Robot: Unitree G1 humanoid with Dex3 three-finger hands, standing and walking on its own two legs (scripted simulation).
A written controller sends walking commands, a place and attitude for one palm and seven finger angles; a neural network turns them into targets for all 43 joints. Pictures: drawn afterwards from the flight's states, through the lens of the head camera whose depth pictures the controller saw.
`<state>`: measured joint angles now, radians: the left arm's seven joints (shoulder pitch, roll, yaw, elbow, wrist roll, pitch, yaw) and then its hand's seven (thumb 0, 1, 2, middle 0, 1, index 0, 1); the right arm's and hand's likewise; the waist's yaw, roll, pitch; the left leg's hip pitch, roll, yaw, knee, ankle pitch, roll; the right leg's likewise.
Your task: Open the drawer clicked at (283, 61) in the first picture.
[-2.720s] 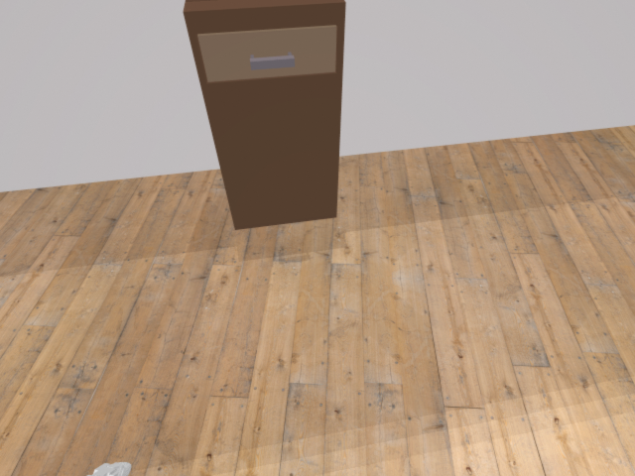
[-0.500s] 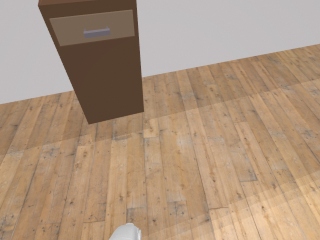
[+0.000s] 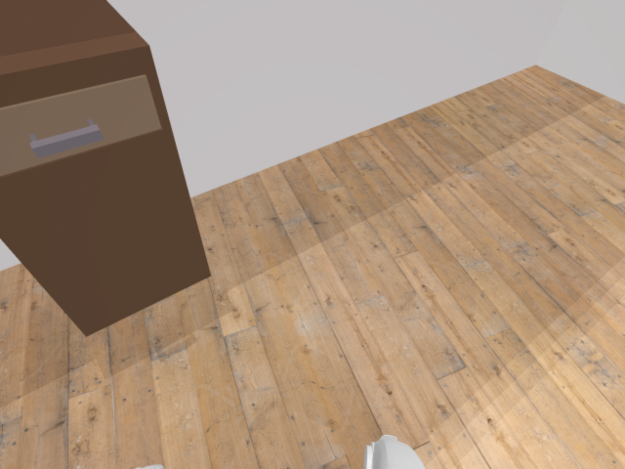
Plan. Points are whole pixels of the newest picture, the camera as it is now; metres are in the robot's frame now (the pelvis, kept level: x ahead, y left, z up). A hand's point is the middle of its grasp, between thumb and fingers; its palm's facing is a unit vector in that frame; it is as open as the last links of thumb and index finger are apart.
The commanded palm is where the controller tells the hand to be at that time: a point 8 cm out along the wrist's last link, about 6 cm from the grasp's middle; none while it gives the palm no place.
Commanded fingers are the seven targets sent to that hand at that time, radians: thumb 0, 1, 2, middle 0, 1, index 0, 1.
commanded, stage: walk to a spot facing it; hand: left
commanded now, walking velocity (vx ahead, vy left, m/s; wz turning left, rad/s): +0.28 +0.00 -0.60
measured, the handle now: (65, 135) +0.74 +0.58 -0.02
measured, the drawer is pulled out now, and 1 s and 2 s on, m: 0.00 0.00 0.00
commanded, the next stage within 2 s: turn to face it in 0.16 s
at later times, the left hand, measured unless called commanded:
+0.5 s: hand (253, 364) +0.32 +0.12 -0.17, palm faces -0.16 -0.97 -0.19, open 7.2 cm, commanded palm none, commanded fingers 0.00 0.90 0.90 -0.20 -0.30 -0.20 -0.30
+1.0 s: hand (202, 379) +0.29 +0.20 -0.17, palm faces +0.17 -0.95 -0.25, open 7.4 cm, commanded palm none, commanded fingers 0.00 0.90 0.90 -0.20 -0.30 -0.20 -0.30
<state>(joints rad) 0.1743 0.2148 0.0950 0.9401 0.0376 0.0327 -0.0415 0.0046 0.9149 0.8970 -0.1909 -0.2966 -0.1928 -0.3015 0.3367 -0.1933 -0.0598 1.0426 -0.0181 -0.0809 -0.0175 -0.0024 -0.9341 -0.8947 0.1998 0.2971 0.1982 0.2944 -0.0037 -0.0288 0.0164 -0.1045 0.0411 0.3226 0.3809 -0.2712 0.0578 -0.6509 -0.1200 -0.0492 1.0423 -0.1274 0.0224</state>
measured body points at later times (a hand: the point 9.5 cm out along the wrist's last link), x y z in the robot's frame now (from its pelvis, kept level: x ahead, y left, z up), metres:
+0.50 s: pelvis +0.19 -0.04 -0.01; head +0.20 -0.04 +0.44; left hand +0.33 +0.17 -0.16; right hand +0.17 -0.27 -0.16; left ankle +0.24 +0.08 -0.70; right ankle +0.20 -0.14 -0.74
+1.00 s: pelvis +0.24 -0.02 +0.00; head +0.28 -0.01 +0.45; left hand +0.28 +0.25 -0.15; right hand +0.33 -0.27 -0.14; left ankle +0.28 +0.06 -0.74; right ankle +0.24 -0.19 -0.69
